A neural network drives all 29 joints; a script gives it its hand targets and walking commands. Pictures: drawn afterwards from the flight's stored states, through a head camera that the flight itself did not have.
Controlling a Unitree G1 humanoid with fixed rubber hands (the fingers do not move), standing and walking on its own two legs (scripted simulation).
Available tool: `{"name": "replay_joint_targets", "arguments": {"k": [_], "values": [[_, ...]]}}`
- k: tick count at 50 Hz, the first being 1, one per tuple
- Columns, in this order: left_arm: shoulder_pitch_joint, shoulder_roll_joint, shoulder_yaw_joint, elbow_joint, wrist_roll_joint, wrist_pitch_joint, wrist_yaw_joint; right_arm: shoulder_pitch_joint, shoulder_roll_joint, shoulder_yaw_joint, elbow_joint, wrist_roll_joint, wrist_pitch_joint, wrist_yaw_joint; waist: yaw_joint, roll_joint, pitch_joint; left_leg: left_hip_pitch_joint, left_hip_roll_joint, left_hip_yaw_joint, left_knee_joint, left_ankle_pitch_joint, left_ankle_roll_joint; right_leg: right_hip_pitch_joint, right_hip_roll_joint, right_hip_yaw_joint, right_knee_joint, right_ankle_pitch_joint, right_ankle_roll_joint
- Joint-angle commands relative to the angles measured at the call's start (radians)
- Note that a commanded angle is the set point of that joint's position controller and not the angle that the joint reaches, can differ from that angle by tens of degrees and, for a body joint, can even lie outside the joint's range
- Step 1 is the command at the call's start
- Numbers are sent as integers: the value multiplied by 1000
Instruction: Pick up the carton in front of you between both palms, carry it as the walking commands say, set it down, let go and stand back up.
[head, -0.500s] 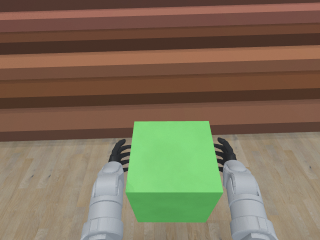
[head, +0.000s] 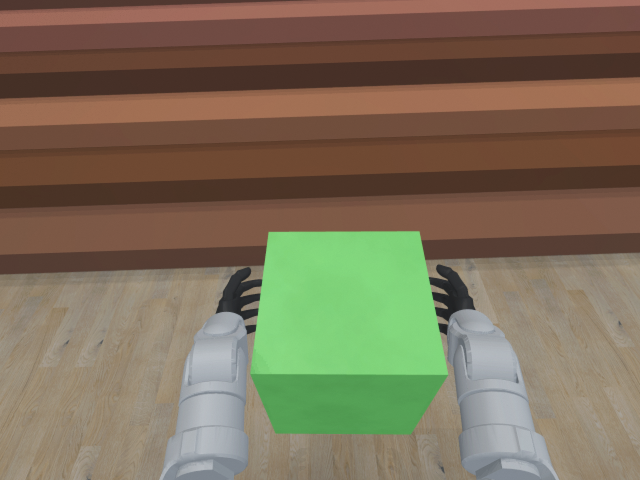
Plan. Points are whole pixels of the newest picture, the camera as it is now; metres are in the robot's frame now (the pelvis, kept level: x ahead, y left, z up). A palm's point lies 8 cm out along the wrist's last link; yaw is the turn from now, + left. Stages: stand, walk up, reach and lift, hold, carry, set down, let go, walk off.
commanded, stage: reach and lift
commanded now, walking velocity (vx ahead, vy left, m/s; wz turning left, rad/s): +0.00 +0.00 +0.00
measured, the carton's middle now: (343, 338) +0.32 +0.00 -0.04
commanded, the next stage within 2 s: hold in 0.46 s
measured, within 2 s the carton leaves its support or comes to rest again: neither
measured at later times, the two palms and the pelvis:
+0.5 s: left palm (229, 319) +0.30 +0.15 +0.04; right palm (462, 316) +0.30 -0.15 +0.04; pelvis +0.01 +0.00 +0.00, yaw +0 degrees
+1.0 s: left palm (227, 313) +0.29 +0.15 +0.06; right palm (467, 312) +0.29 -0.15 +0.06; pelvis +0.00 +0.00 +0.00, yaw -1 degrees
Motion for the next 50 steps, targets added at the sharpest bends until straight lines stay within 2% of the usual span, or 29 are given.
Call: {"name": "replay_joint_targets", "arguments": {"k": [1,11,22,28,34,44,45,47,48,50], "values": [[-432,-915,-527,-15,-222,-18,-215,-427,908,526,-7,218,-15,224,0,6,-275,110,-84,8,-59,177,2,58,87,-14,-69,164,-10],[-369,-903,-555,-84,-241,7,-207,-365,895,553,-74,238,10,217,0,6,-265,142,-87,1,-76,244,-1,85,90,-10,-84,227,-5],[-375,-887,-561,-114,-249,32,-207,-368,888,563,-103,247,37,211,1,2,-242,139,-87,1,-85,207,2,90,87,-8,-92,201,-2],[-347,-882,-633,-211,-293,70,-201,-336,889,635,-205,289,78,201,-4,1,-286,179,-87,-6,-96,278,-2,143,85,-1,-106,280,6],[-346,-831,-567,-174,-256,108,-197,-335,838,573,-164,257,117,198,-2,0,-144,127,-82,4,-122,107,5,87,78,-9,-129,109,-5],[-443,-865,-577,-154,-263,99,-206,-433,869,582,-146,262,106,209,-2,2,-189,124,-79,7,-100,55,7,78,76,-16,-108,56,-7],[-471,-874,-594,-125,-285,107,-206,-454,876,605,-129,285,113,207,-4,29,-257,17,107,13,-27,-107,10,-21,-92,-15,-28,-99,-7],[-484,-873,-613,-162,-301,109,-203,-464,878,625,-166,307,118,200,-6,40,-238,-68,101,-42,-77,-513,26,-136,-62,-8,-31,-463,-12],[-504,-875,-633,-187,-312,113,-200,-479,883,645,-187,320,123,196,-10,53,-211,-91,113,-59,-88,-582,34,-190,-47,-29,3,-487,-5],[-515,-878,-669,-221,-345,133,-193,-475,879,672,-217,334,144,182,-11,118,-246,-82,167,-131,-130,-495,64,-199,-7,-116,162,-272,11]]}}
